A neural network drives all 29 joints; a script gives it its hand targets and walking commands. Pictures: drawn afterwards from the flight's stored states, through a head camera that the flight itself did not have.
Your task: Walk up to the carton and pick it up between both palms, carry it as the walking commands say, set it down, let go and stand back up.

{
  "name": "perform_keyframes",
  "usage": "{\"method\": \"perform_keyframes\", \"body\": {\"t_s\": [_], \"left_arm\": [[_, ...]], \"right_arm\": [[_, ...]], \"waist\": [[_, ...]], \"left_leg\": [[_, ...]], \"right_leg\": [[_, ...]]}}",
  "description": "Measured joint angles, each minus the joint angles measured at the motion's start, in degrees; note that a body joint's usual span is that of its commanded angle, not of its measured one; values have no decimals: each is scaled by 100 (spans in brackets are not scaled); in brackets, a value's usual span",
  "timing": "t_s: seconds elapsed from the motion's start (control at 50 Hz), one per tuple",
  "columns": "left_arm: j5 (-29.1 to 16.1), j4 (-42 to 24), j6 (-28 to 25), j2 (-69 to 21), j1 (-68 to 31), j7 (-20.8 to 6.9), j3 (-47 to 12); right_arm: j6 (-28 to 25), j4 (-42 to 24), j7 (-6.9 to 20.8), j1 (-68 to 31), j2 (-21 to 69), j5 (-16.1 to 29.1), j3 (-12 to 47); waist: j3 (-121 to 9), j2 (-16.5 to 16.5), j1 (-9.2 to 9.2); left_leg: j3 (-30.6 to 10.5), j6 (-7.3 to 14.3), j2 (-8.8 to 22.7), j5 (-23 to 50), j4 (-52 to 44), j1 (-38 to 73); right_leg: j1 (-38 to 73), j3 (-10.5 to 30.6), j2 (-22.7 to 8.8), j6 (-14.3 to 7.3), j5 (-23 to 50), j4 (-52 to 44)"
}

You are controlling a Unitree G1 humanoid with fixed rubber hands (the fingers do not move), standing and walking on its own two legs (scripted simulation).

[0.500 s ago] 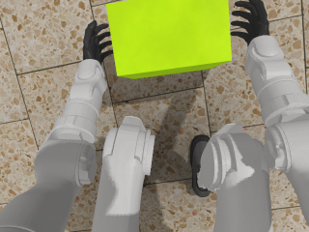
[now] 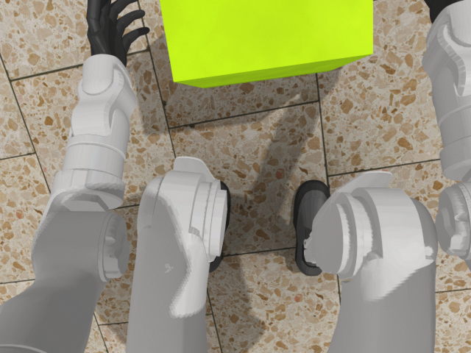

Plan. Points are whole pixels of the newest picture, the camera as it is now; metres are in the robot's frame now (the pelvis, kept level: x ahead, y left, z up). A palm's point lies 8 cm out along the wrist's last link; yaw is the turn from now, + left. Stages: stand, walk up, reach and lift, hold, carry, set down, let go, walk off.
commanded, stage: set down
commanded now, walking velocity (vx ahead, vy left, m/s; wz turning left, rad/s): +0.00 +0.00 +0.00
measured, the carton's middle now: (262, 25) +0.52 +0.02 -0.24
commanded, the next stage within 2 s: let go in 1.26 s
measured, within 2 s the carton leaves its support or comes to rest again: neither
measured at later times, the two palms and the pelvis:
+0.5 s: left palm (16, 19) +0.47 +0.23 -0.03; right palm out of the picture +0.52 -0.18 -0.03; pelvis -0.01 +0.00 +0.10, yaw +1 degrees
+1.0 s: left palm out of the picture +0.47 +0.23 +0.12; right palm out of the picture +0.52 -0.18 +0.12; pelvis -0.02 -0.01 +0.23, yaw +1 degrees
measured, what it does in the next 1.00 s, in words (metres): rises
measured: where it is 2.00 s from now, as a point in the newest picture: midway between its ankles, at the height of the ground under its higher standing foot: (259, 242)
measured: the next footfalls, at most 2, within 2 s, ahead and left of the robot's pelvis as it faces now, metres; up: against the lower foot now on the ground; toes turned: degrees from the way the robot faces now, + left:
none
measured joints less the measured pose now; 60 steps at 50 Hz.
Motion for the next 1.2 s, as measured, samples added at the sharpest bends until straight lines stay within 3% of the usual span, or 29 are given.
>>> {"method": "perform_keyframes", "body": {"t_s": [0.04,0.12,0.18,0.22,0.34,0.46,0.58,0.72,0.88,0.98,1.2], "left_arm": [[-33,-322,116,86,65,26,-1],[-85,-911,634,44,286,127,43],[7,-1710,913,-118,561,185,88],[115,-1920,1075,-152,610,188,109],[357,-1055,1220,-240,288,117,454],[231,-1523,1125,-234,450,34,396],[235,-1883,1544,-178,395,98,423],[247,-2796,2123,5,659,183,331],[252,-1765,2139,181,37,-52,468],[283,-1858,1924,104,293,-114,415],[349,-2052,1904,95,731,-156,447]], "right_arm": [[109,-361,-50,7,-14,23,-36],[658,-966,-101,310,128,99,36],[1006,-1863,-153,813,269,-33,-95],[1144,-2103,-170,969,398,-179,-252],[1192,-1242,-11,788,723,-671,-720],[1038,-1712,69,696,680,-933,-972],[1454,-1847,83,567,439,-673,-899],[2126,-2824,-11,893,369,-277,-704],[2118,-1845,51,206,505,-504,-698],[1912,-1958,77,473,541,-664,-792],[1894,-2064,220,910,417,-492,-628]], "waist": [[175,21,-18],[129,-4,-36],[127,26,-28],[112,66,-16],[-471,54,101],[-361,153,58],[129,50,1],[110,-58,-17],[92,-20,27],[95,47,13],[93,-52,-56]], "left_leg": [[-34,-18,12,242,-78,74],[-54,1,28,9,-186,194],[-60,8,-16,-76,-348,552],[-80,10,-55,-112,-491,836],[-131,-27,-102,14,-1131,1125],[-196,-56,-179,233,-1708,1531],[-221,-72,-102,450,-2233,2067],[-241,-101,-69,642,-2838,2602],[-284,-126,-99,934,-3794,3445],[-343,-116,-127,1088,-4408,3945],[-293,-79,-68,1372,-5677,5115]], "right_leg": [[71,-17,30,11,54,-74],[190,-13,70,38,61,-238],[579,6,45,44,-69,-381],[893,5,15,37,-151,-513],[1210,22,-13,9,-86,-1119],[1669,29,-58,19,58,-1677],[2174,57,34,20,331,-2224],[2689,96,79,3,533,-2813],[3543,132,37,-21,762,-3716],[4075,128,6,-13,877,-4329],[5200,288,61,12,1163,-5545]]}}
